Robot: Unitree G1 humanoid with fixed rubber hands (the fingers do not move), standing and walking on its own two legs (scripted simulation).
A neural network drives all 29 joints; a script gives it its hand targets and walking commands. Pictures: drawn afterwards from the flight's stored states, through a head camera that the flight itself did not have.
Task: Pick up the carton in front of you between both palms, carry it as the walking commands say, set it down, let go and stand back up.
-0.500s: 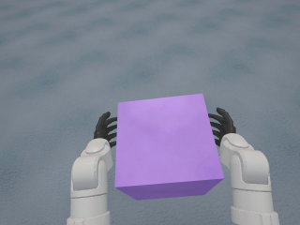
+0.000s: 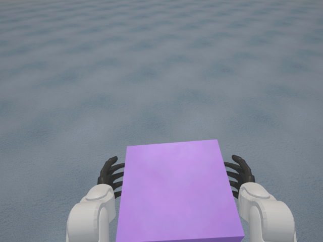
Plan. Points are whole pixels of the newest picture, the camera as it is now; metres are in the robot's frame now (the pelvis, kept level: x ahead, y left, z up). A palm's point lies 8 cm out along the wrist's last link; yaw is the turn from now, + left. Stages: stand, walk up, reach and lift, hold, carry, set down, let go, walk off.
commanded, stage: carry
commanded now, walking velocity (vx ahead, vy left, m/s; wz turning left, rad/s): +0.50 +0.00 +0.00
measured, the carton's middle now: (176, 206) +0.25 +0.00 +0.01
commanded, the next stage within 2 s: none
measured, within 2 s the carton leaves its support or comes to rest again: neither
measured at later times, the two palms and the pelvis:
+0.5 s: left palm (131, 106) +0.53 +0.13 +0.10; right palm (223, 107) +0.54 -0.17 +0.09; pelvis +0.29 -0.02 +0.00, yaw +2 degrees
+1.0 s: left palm (129, 85) +0.67 +0.16 +0.10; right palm (208, 83) +0.68 -0.14 +0.10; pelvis +0.43 +0.01 +0.01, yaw +2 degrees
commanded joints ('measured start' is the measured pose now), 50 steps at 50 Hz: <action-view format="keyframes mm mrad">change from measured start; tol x16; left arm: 1 -408 -917 -717 -89 -320 -4 -180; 22 -316 -717 -666 -143 -315 38 -137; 37 -413 -869 -712 -175 -338 20 -182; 50 -448 -834 -657 60 -256 -51 -202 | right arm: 1 -370 929 659 -119 339 -7 210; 22 -351 699 645 -218 327 50 170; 37 -403 855 685 -223 335 34 199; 50 -429 828 614 25 286 -39 246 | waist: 1 -7 145 -215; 19 11 165 -41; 23 38 -225 -293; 50 13 68 -200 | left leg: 1 546 349 -543 -283 72 114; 8 394 260 -255 -440 -96 60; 16 468 217 -128 -369 232 33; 20 428 137 1 23 621 -62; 23 -56 -34 -100 572 -402 -141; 24 -73 -8 -168 630 -417 -117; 33 278 55 -86 -136 -13 -102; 44 268 166 -162 -57 495 -89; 50 294 156 -158 -25 521 -77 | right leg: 1 -529 -30 78 406 50 -32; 17 -415 -4 -132 -316 446 -13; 20 -64 76 -219 -446 556 -26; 23 426 -371 323 -404 1298 -253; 36 -85 -122 -82 -440 323 -37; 50 -1 -100 -60 -298 651 4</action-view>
